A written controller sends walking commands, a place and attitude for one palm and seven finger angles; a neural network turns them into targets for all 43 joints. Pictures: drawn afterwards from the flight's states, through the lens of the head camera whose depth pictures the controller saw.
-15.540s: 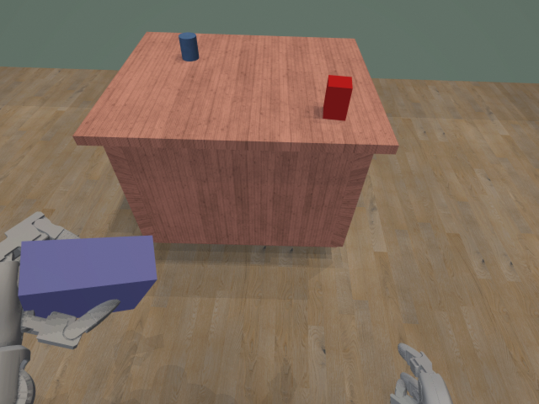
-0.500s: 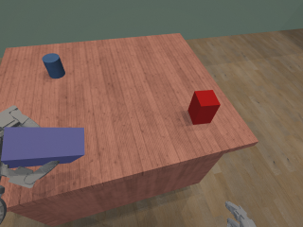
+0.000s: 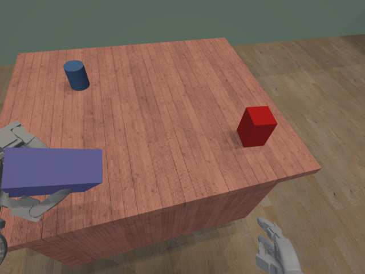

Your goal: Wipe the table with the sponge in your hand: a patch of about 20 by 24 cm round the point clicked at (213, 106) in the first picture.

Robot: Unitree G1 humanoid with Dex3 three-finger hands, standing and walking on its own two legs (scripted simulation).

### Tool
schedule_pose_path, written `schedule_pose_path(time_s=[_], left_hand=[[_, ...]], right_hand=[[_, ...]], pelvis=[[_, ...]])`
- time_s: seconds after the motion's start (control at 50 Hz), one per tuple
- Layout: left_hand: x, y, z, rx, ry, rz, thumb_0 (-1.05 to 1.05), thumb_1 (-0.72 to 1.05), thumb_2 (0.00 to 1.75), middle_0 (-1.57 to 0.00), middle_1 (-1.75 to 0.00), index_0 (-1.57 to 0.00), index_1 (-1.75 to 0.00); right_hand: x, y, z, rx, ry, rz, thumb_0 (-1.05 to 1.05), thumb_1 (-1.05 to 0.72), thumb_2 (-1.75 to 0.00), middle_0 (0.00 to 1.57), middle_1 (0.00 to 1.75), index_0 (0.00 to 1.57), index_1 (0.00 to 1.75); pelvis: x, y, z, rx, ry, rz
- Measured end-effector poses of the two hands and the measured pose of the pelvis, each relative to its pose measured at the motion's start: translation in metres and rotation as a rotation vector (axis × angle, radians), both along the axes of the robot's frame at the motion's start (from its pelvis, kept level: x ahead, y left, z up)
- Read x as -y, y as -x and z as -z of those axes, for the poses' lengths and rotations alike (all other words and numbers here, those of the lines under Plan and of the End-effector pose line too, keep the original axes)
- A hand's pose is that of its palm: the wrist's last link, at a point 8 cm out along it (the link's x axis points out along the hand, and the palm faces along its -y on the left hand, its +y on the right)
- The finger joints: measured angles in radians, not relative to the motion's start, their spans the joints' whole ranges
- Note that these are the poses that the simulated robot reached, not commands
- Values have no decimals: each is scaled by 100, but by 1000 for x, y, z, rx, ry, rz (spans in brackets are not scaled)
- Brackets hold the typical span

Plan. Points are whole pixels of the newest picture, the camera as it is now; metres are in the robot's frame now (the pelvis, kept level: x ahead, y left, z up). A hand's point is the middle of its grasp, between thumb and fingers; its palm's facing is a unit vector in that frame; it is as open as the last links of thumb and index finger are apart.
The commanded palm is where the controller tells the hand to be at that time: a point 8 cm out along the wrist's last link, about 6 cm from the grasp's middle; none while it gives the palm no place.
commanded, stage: look again from close up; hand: left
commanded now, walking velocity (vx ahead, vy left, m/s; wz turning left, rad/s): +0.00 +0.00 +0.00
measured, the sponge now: (67, 174) +0.23 +0.22 +0.14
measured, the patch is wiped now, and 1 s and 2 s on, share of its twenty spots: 0.00 0.00 0.00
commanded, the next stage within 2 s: come to a stop and stand still in 0.34 s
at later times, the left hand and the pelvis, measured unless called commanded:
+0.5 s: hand (53, 190) +0.20 +0.22 +0.16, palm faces +0.36 -0.87 -0.35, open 9.3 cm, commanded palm +0.14 +0.25 +0.18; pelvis -0.01 -0.04 +0.00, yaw +1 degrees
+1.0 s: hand (53, 170) +0.23 +0.24 +0.15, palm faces +0.27 -0.88 -0.40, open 9.3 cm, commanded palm +0.17 +0.28 +0.18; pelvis +0.00 +0.01 +0.00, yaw -3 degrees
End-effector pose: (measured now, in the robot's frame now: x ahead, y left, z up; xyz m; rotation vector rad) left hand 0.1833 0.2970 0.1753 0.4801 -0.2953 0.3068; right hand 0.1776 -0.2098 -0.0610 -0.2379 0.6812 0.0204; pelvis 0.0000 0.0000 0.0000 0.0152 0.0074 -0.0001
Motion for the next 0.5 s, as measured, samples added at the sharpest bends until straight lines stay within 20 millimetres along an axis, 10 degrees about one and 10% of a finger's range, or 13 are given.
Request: schedule_pose_path(time_s=[0.5], left_hand=[[36,24,3,-38,80,-19,0,-44,105,-81,-140,-82,-140]], right_hand=[[57,29,1,29,12,80,2,-90,-90,20,30,20,30]], pelvis=[[35,13,-2,8,28,-24]])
